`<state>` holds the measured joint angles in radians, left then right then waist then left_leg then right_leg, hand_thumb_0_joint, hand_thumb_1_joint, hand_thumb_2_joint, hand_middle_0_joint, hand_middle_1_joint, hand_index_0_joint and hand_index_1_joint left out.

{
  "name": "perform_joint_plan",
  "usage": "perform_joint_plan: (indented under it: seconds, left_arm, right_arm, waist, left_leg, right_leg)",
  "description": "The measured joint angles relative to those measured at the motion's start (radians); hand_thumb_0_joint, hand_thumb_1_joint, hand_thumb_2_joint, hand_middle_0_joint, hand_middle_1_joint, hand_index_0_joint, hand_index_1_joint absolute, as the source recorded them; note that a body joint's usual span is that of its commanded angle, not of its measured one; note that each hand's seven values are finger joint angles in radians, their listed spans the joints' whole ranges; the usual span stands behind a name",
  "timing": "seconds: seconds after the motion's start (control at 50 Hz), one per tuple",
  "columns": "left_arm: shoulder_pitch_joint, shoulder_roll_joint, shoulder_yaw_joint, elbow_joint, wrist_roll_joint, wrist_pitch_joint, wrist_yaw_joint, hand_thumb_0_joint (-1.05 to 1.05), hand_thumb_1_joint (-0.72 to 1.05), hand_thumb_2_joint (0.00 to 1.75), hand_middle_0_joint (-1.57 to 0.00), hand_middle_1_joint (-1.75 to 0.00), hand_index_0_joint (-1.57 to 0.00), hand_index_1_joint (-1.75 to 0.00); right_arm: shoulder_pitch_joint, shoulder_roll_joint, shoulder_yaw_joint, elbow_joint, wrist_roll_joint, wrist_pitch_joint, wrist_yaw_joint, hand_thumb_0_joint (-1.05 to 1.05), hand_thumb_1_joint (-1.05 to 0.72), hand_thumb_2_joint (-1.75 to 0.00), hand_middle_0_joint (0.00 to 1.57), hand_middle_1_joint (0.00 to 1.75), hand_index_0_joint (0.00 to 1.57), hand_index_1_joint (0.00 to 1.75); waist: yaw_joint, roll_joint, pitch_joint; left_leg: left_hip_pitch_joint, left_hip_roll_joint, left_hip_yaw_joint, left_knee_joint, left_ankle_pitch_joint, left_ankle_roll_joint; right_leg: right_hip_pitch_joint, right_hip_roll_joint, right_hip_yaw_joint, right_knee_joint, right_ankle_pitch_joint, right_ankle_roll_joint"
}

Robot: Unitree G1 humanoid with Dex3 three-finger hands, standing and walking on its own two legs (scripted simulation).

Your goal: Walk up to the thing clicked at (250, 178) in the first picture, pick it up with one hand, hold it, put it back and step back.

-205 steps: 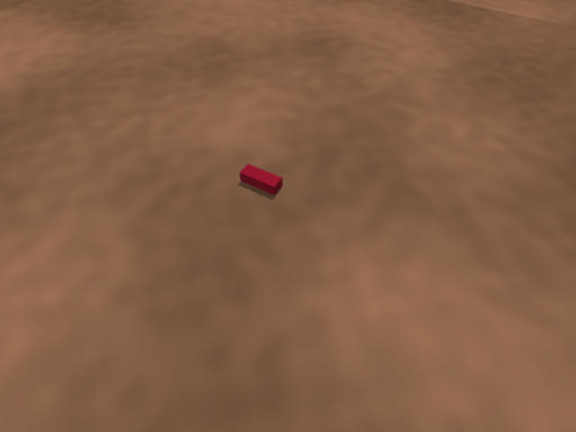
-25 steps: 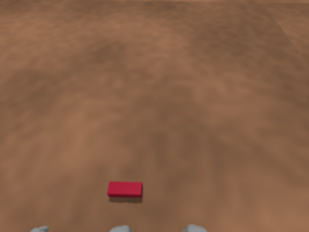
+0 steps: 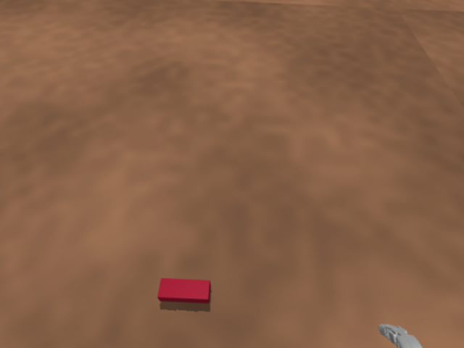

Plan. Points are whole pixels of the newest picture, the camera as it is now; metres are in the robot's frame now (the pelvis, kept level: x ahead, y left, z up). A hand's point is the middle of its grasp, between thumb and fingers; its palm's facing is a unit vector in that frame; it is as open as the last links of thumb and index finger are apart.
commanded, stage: walk up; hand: left
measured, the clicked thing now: (184, 290) +0.42 +0.21 -0.74
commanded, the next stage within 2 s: stand in 0.82 s
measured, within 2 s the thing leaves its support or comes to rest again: neither
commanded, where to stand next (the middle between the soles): +0.05 -0.03 m, yaw +0 degrees
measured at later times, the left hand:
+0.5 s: hand out of the picture +0.10 +0.25 -0.14, palm faces -0.02 -0.95 -0.32, open 7.4 cm
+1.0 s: hand out of the picture +0.09 +0.26 -0.14, palm faces -0.02 -0.94 -0.34, open 7.4 cm
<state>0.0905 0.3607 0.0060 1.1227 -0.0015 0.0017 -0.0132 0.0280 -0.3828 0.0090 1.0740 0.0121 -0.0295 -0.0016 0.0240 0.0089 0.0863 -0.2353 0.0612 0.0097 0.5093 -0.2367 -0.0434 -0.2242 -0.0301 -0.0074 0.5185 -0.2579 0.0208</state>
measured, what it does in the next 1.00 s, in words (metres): stands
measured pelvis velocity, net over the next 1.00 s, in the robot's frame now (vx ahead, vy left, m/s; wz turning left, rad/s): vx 0.01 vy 0.01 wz -0.01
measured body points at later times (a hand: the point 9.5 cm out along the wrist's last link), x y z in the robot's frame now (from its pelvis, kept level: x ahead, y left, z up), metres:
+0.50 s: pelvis +0.00 +0.00 +0.01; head +0.02 +0.00 +0.46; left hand +0.11 +0.30 -0.12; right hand +0.07 -0.31 -0.12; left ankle +0.02 +0.15 -0.74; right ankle +0.01 -0.13 -0.74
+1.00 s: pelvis +0.01 +0.01 +0.01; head +0.03 +0.00 +0.46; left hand +0.09 +0.31 -0.12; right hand +0.10 -0.30 -0.12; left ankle +0.02 +0.15 -0.74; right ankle +0.01 -0.13 -0.74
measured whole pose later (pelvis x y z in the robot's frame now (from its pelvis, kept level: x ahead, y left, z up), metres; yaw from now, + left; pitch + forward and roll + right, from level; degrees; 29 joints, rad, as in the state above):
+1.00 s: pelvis +0.01 +0.01 +0.01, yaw -1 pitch -2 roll +0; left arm 0.08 0.34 0.02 1.15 0.01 -0.01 -0.01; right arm 0.07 -0.36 0.00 1.14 -0.01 -0.01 0.01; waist 0.00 0.01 0.06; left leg -0.14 0.06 0.03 0.34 -0.17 -0.04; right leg -0.13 -0.03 0.00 0.33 -0.17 0.03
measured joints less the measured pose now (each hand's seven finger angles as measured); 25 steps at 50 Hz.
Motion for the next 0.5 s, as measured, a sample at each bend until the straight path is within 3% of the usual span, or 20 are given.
perform_joint_plan:
  seconds: [0.5]
  left_arm:
    - [-0.048, -0.018, 0.023, 0.029, 0.007, 0.014, -0.008, 0.0, 0.9, 0.9, -0.21, -0.3, -0.2, -0.3]
  right_arm:
    - [0.068, 0.021, -0.003, 0.09, -0.015, 0.003, 0.002, 0.0, -0.91, -0.9, 0.2, 0.3, 0.2, 0.3]
  waist:
    - [-0.033, -0.009, -0.023]
  left_leg:
    - [0.085, -0.001, 0.022, -0.165, 0.077, 0.0]
  right_leg:
    - [0.075, 0.001, 0.014, -0.161, 0.081, 0.005]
